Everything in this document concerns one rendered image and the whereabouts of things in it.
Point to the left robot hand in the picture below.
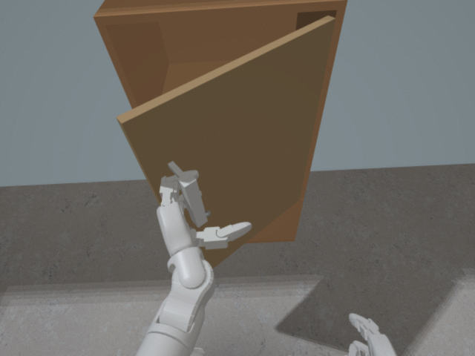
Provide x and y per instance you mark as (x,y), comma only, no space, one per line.
(176,232)

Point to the handle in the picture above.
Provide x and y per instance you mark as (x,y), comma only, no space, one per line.
(191,194)

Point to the robot left forearm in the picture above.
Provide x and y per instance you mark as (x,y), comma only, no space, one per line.
(177,324)

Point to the cupboard door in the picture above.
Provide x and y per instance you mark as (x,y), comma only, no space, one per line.
(246,127)

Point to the right robot hand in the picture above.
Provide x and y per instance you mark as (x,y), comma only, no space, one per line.
(378,344)

